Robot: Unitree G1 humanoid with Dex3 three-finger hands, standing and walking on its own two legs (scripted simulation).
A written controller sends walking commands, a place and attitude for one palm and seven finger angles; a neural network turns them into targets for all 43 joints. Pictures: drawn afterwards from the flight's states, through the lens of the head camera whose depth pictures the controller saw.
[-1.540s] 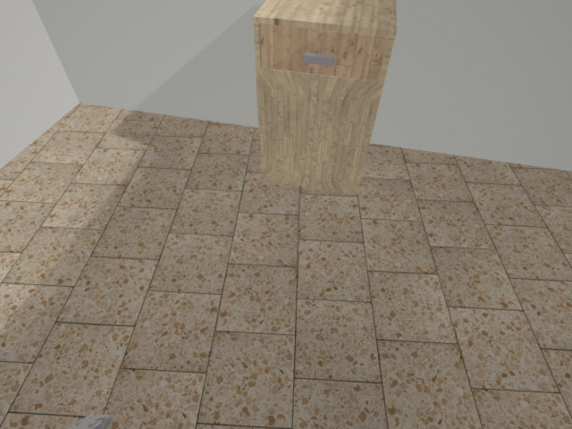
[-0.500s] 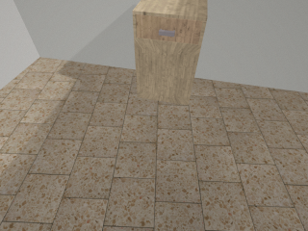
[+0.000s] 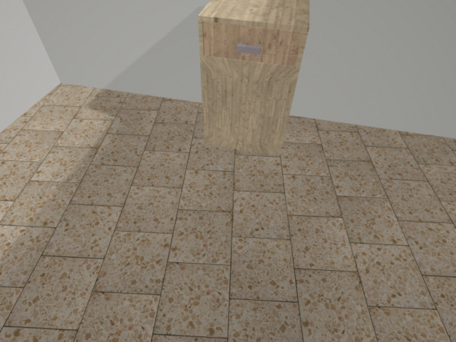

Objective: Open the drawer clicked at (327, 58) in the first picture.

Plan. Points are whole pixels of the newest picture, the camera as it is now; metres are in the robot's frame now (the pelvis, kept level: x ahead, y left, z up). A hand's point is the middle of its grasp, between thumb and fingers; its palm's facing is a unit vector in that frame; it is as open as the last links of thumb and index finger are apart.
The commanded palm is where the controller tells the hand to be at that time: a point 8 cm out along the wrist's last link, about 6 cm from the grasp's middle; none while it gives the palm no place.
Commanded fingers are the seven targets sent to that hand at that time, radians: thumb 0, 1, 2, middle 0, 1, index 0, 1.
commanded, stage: walk to a spot facing it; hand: left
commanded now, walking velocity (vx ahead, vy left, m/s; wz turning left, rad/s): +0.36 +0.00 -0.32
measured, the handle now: (249, 47) +1.37 -0.03 -0.08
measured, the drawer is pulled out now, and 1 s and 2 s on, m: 0.00 0.00 0.00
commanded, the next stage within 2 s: turn to face it in 1.36 s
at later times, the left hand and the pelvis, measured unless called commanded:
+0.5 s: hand out of the picture +0.03 +0.15 -0.19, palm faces +0.03 -0.99 -0.17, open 7.4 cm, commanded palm none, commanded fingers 0.00 0.90 0.90 -0.20 -0.30 -0.20 -0.30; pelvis +0.10 -0.01 -0.02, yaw -5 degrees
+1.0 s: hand (164, 231) +0.41 +0.19 -0.16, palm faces -0.24 -0.95 -0.21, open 7.4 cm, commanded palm none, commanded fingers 0.00 0.90 0.90 -0.20 -0.30 -0.20 -0.30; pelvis +0.27 +0.02 -0.01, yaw -18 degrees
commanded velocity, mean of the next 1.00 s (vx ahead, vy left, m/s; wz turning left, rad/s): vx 0.37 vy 0.00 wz -0.30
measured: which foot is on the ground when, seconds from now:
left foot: down 0.00-0.36, up 0.38-0.64, down 0.66-1.00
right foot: down 0.00-0.66, up 0.68-1.00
